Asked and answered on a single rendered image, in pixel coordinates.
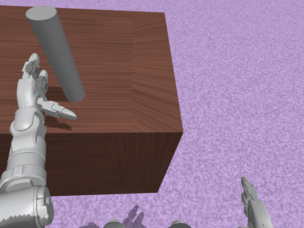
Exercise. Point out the can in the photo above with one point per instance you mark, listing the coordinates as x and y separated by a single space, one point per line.
47 27

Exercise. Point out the left robot hand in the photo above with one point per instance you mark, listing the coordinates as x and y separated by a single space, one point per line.
31 91

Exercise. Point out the right robot hand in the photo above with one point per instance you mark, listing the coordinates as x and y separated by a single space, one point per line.
254 209

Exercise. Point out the left robot arm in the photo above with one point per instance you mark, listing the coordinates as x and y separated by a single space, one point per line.
24 198

